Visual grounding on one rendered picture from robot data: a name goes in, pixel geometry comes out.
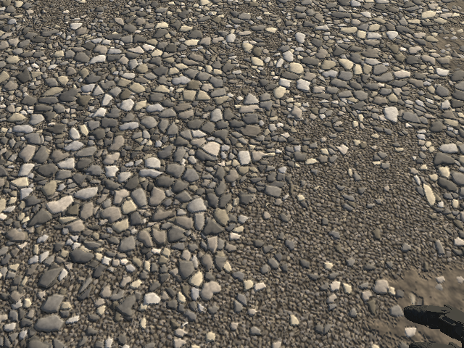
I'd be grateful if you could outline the right robot hand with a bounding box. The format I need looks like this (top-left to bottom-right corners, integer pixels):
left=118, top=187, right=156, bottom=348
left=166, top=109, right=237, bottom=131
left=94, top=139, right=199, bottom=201
left=404, top=304, right=464, bottom=348

